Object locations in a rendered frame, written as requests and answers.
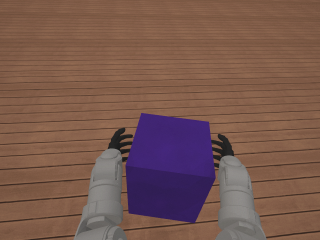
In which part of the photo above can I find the left robot upper arm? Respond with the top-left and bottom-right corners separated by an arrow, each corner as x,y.
74,225 -> 127,240

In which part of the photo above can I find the right robot upper arm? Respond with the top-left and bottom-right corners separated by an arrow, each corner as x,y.
215,228 -> 259,240

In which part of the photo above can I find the carton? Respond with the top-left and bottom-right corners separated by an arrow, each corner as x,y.
125,113 -> 216,223

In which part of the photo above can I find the robot left hand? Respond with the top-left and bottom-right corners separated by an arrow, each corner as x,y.
108,128 -> 133,161

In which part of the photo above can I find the right robot forearm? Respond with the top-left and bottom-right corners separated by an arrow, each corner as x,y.
217,155 -> 267,240

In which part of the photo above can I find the robot right hand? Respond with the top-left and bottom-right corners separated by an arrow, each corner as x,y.
211,134 -> 234,168

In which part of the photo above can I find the left robot forearm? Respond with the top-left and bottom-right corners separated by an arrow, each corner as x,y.
73,148 -> 123,240

